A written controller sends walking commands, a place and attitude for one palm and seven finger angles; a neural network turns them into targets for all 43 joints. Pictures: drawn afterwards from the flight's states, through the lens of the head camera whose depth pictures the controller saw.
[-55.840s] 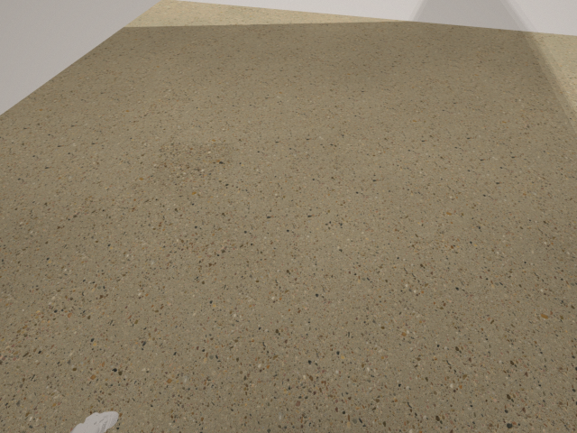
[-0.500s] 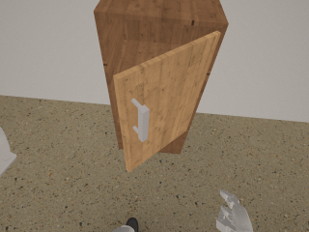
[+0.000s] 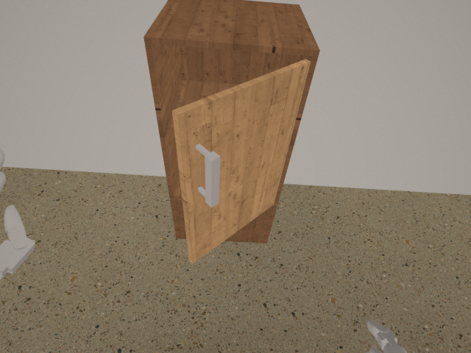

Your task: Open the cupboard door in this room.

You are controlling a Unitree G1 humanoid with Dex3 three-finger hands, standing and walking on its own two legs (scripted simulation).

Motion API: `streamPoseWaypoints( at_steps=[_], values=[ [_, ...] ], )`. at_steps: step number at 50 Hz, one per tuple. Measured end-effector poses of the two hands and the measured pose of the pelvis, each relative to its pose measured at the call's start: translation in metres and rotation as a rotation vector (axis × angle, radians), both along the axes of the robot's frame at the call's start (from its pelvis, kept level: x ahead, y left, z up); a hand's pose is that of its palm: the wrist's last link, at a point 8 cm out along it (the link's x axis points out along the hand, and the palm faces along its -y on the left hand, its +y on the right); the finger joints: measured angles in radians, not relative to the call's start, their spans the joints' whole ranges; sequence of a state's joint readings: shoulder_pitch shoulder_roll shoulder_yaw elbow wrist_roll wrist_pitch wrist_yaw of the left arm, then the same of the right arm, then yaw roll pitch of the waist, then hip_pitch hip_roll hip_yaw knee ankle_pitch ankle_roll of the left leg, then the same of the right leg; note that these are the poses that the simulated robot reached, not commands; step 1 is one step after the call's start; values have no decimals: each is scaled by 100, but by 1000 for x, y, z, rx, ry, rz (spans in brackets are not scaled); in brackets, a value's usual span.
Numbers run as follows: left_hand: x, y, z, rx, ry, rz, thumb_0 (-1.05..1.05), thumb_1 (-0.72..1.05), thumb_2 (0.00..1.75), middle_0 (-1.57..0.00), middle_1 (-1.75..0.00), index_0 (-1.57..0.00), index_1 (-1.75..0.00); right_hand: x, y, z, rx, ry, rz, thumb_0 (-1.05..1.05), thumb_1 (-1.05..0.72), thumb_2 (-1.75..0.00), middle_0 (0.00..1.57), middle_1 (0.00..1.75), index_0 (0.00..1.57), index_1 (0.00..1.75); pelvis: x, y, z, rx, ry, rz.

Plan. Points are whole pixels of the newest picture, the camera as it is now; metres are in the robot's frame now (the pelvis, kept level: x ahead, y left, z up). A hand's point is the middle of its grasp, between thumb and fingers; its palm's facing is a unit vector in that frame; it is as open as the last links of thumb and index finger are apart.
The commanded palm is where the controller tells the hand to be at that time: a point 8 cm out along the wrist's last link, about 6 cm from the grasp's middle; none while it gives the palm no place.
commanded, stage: stop stepping back and stand still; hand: left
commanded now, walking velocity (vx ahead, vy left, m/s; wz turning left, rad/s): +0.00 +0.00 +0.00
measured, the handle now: (206, 176) +0.49 +0.10 +0.00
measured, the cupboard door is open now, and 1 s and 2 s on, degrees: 43 43 43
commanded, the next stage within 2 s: let the arm hang, fingers relaxed in 0.62 s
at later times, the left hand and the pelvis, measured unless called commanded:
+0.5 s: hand (26, 280) +0.16 +0.26 +0.16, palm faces +0.43 -0.79 -0.43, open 7.4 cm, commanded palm +0.09 +0.29 +0.19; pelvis -0.05 -0.01 +0.01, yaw +0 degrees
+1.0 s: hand out of the picture +0.03 +0.17 -0.16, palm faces -0.03 -0.98 -0.19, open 7.4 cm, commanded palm none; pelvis -0.05 -0.01 +0.00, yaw +2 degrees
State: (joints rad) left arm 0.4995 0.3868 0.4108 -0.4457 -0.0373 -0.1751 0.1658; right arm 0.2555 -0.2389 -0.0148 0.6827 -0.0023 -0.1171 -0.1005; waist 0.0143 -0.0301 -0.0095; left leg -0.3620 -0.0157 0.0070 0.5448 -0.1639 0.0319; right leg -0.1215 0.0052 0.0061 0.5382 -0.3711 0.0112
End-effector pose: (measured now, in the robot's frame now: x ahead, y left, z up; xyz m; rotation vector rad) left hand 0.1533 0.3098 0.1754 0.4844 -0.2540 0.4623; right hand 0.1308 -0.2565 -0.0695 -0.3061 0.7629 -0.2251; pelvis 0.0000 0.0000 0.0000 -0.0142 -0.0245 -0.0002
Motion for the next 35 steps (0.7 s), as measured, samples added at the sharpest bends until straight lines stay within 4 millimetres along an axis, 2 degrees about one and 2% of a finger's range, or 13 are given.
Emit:
streamPoseWaypoints(
  at_steps=[5, 10, 14, 19, 23, 28, 35],
  values=[
    [-3, -15, 8, 32, 10, -52, 1, 89, 90, -21, -30, -21, -30, -4, 24, 6, 81, -88, 37, 2, -90, -89, 20, 30, 20, 30, -22, -6, 3, 15, 4, -5],
    [-28, -31, 23, 98, 52, -107, 1, 88, 90, -21, -30, -21, -30, -12, 36, 3, 145, -77, 64, 1, -90, -89, 20, 30, 20, 30, -32, -10, 7, -9, 15, 3],
    [-42, -21, 20, 96, 55, -62, 1, 88, 90, -21, -31, -22, -30, -21, 31, -8, 128, -31, 55, 1, -90, -89, 20, 30, 21, 30, -30, -6, 4, -29, 16, 1],
    [-42, -3, 2, 12, 83, 26, 1, 88, 90, -21, -31, -21, -30, -30, 24, -8, 95, 2, 48, 2, -90, -89, 20, 30, 20, 30, -39, -3, 8, -5, -5, -1],
    [-39, -11, -2, -5, 93, 6, 1, 89, 90, -21, -30, -21, -30, -31, 20, 2, 83, -37, 51, 2, -90, -89, 20, 30, 20, 30, -46, -6, 10, 2, -2, -1],
    [-42, -27, 7, 35, 87, -64, 1, 88, 90, -21, -30, -21, -30, -31, 14, 9, 81, -65, 49, 2, -90, -89, 20, 30, 20, 30, -50, -11, 11, -11, 10, 4],
    [-42, -21, 7, 46, 96, -53, 1, 88, 90, -21, -31, -22, -30, -30, 7, 5, 71, -40, 26, 1, -90, -89, 20, 30, 20, 30, -45, -11, 10, -22, 7, -4]
  ],
)
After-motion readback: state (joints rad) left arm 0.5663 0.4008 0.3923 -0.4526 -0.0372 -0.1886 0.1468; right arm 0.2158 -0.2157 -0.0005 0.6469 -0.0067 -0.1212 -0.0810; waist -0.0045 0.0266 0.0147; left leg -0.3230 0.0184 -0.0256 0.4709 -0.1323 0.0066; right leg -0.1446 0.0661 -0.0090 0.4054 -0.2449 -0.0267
